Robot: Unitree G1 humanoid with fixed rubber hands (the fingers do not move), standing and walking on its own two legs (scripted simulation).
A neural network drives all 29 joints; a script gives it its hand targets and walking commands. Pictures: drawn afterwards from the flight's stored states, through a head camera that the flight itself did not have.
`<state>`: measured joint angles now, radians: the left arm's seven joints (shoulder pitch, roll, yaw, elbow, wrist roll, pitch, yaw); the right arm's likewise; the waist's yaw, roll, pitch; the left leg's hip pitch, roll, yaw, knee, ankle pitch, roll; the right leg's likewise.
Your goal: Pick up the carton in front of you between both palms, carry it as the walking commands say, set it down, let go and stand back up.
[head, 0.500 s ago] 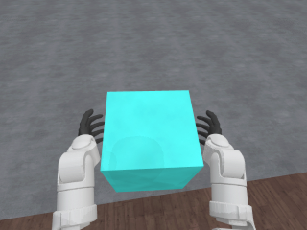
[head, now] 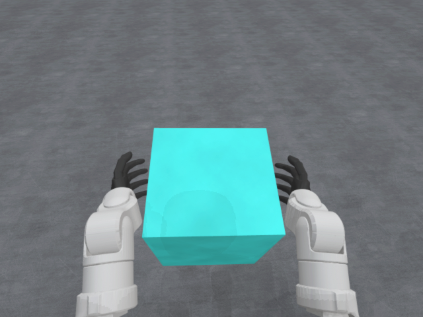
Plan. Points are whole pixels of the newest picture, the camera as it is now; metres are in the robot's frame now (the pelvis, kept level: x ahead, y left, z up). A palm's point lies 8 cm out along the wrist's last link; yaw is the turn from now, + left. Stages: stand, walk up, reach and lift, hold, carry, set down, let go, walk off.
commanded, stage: carry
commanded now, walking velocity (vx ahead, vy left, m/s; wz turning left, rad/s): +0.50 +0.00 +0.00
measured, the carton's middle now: (209, 203) +0.35 +0.01 +0.03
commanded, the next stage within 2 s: none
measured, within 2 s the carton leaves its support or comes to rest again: neither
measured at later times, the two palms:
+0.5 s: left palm (147, 108) +0.66 +0.19 +0.05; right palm (254, 115) +0.64 -0.11 +0.05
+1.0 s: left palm (167, 49) +0.95 +0.17 +0.10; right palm (252, 51) +0.97 -0.14 +0.09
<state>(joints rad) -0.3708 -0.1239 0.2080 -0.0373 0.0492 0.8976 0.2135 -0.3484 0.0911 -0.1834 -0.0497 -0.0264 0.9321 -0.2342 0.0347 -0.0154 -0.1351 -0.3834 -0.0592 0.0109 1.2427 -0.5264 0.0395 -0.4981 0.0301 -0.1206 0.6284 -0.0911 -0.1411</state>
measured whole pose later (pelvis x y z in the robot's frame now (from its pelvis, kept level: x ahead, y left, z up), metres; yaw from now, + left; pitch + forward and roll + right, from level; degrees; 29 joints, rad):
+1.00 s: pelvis +0.67 +0.00 +0.01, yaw +1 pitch +7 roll +2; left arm -0.19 -0.14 0.16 -0.27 0.01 1.00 0.16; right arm -0.19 0.14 -0.14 -0.26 -0.02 1.03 -0.17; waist 0.05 -0.02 -0.12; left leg -0.56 0.06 0.10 0.75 -0.29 -0.03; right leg -0.17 -0.03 -0.14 0.31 -0.26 -0.05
